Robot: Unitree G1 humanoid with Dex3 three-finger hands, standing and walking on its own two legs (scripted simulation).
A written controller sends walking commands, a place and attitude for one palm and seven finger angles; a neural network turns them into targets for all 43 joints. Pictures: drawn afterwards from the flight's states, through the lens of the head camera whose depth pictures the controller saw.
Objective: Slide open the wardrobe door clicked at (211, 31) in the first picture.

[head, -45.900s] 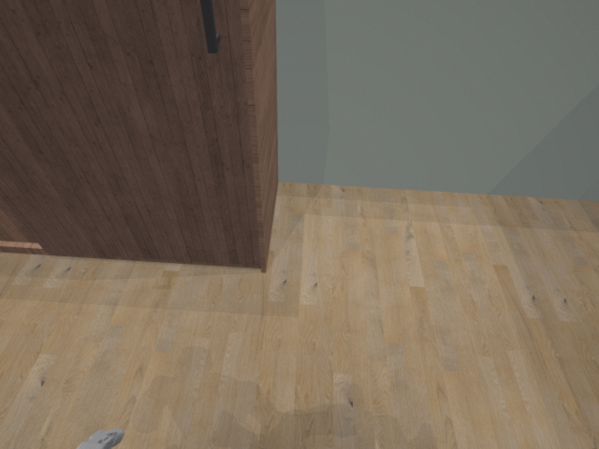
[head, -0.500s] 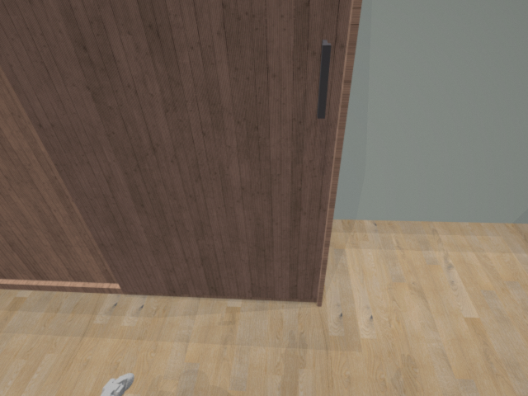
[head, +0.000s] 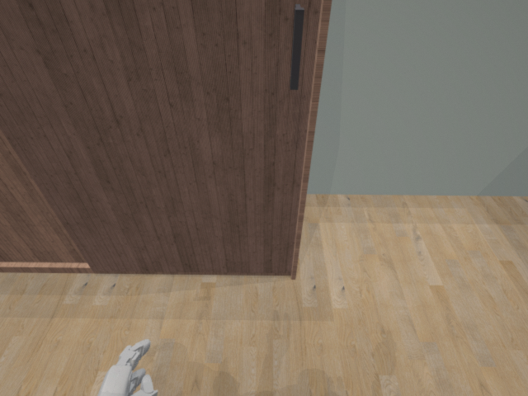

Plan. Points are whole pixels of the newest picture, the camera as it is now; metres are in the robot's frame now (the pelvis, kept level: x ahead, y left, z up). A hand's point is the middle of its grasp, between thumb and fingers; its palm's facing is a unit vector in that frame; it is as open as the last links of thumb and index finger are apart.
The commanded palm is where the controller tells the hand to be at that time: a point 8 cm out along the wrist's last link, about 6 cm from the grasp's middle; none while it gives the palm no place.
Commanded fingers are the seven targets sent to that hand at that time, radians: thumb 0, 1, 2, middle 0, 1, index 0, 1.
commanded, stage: stop stepping back and stand still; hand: right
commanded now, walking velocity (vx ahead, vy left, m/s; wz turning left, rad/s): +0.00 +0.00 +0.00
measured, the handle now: (295, 48) +0.76 -0.03 +0.23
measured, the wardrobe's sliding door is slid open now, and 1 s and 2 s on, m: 0.00 0.00 0.00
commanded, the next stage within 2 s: let the arm hang, fingers relaxed in 0.46 s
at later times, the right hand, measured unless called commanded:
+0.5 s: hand (519, 267) +0.24 -0.27 +0.17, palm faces +0.38 +0.79 -0.48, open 7.4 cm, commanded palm +0.18 -0.31 +0.19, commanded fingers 0.00 -0.90 -0.90 0.20 0.30 0.20 0.30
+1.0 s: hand out of the picture +0.00 -0.21 -0.16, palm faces +0.02 +0.98 -0.17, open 7.0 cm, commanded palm none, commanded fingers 0.00 -0.90 -0.90 0.20 0.30 0.20 0.30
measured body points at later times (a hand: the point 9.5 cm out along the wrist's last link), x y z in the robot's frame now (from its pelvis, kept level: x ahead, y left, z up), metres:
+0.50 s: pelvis +0.03 -0.02 +0.01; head +0.05 -0.02 +0.46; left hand +0.21 +0.22 -0.06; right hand +0.21 -0.31 +0.20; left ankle +0.02 +0.09 -0.72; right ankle +0.04 -0.12 -0.72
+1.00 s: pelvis +0.00 -0.03 +0.02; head +0.03 -0.04 +0.46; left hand -0.01 +0.22 -0.13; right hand +0.00 -0.26 -0.15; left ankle +0.02 +0.09 -0.72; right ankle +0.04 -0.12 -0.72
